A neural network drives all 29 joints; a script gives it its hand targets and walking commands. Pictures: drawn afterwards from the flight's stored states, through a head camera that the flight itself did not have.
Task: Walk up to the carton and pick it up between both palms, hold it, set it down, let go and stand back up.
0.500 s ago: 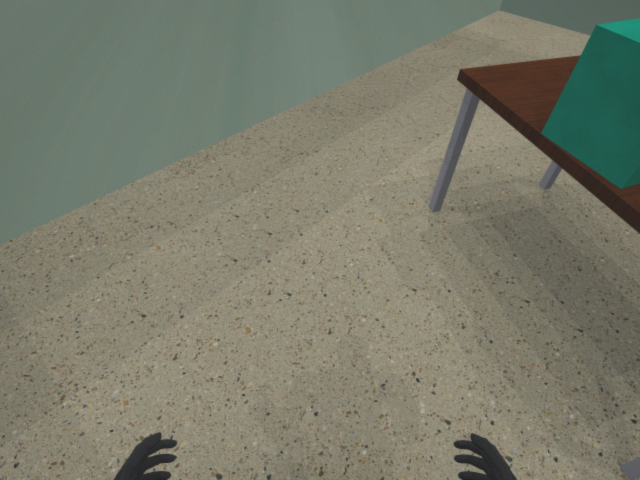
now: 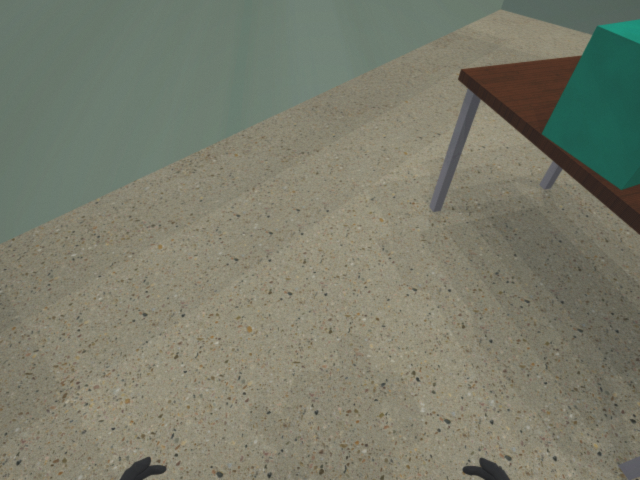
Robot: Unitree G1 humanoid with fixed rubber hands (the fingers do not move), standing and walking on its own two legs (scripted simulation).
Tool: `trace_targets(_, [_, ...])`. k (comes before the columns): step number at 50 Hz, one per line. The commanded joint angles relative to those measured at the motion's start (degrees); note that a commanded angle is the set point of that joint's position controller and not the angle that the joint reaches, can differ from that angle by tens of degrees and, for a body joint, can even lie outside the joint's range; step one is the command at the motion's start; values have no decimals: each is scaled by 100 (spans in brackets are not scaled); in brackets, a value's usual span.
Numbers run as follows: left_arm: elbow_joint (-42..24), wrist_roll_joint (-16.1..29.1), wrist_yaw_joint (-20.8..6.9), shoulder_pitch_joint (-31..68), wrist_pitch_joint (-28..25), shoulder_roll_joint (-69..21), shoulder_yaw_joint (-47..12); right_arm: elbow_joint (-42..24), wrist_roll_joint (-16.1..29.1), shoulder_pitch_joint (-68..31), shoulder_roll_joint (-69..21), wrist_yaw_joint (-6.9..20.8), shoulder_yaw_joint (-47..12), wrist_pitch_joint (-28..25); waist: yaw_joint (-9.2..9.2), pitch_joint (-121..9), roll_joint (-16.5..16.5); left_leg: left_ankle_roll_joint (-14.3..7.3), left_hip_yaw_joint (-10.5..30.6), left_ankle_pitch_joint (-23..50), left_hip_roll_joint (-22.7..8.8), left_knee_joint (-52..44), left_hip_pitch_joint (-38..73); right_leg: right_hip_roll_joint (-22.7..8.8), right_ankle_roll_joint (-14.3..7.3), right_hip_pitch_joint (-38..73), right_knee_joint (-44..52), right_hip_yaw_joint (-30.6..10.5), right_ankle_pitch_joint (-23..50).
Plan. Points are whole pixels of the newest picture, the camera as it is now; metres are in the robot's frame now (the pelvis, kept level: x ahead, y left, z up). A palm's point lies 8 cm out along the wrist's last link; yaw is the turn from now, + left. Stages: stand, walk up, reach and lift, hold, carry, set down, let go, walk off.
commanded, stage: stand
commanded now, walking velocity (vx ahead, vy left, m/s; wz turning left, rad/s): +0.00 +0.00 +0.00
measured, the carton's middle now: out of the picture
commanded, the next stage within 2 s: walk up in 1.92 s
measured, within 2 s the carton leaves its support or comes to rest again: neither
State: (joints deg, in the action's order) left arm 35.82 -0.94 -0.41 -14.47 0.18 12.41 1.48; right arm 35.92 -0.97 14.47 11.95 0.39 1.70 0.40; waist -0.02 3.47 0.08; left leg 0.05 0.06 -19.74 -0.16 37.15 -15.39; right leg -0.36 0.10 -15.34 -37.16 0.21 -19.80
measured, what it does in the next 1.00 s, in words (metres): stands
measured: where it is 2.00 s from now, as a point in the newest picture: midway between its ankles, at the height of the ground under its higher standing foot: outside the picture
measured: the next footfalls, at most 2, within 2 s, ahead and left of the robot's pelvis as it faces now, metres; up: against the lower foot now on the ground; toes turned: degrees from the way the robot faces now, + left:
none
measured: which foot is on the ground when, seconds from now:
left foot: down 0.00-1.00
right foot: down 0.00-1.00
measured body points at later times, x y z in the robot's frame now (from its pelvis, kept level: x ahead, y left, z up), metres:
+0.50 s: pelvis -0.01 +0.00 +0.00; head +0.00 +0.00 +0.45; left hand +0.11 +0.25 -0.10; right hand +0.11 -0.24 -0.10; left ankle +0.00 +0.12 -0.72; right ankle +0.00 -0.12 -0.72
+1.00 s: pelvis -0.01 +0.00 +0.01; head -0.01 +0.00 +0.46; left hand +0.09 +0.25 -0.11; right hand +0.09 -0.24 -0.11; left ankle +0.00 +0.12 -0.72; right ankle +0.00 -0.12 -0.72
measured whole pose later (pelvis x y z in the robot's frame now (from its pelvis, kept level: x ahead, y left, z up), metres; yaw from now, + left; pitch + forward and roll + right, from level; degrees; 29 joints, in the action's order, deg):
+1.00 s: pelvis -0.01 +0.00 +0.01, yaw +0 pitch -2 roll +0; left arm 39.2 -0.6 -0.3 -17.2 0.0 13.1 0.8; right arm 39.2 -0.6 16.9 12.6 0.3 1.1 0.2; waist -0.1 2.8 0.0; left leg 0.0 0.2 -16.5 0.0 33.4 -14.6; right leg -0.5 0.2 -14.5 -33.5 0.4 -16.7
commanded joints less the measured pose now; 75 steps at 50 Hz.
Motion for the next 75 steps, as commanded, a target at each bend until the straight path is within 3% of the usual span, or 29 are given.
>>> trace_targets(1, [-620, 6, 37, 117, -170, 728, 235, -636, 7, -127, 757, -35, 240, -190, -1, -457, -22, -191, 460, 1180, -421, -697, 69, -415, -200, 76, 695, -462, 1177])
trace_targets(75, [32, 49, 75, -391, -170, 882, 114, 14, 50, 333, 893, -69, 125, -187, -4, -200, -24, -178, 574, 737, -449, -1176, 31, -461, -184, 47, 1171, -542, 718])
